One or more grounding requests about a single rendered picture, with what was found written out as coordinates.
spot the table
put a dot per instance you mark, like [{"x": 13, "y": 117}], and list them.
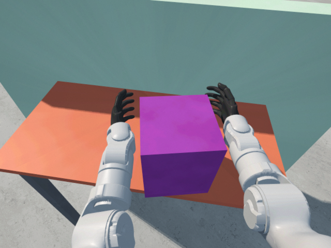
[{"x": 65, "y": 135}]

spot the left robot hand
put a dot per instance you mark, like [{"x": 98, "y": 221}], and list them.
[{"x": 118, "y": 112}]

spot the left robot forearm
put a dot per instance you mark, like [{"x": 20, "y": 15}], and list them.
[{"x": 112, "y": 189}]

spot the robot left upper arm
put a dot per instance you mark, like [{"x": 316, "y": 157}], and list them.
[{"x": 106, "y": 229}]

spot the right robot hand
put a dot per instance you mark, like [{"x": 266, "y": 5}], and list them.
[{"x": 226, "y": 104}]

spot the right robot forearm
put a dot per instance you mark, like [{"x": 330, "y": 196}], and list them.
[{"x": 249, "y": 158}]

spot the carton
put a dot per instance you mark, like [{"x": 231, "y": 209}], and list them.
[{"x": 181, "y": 145}]

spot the robot right upper arm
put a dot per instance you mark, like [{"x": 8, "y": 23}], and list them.
[{"x": 279, "y": 212}]

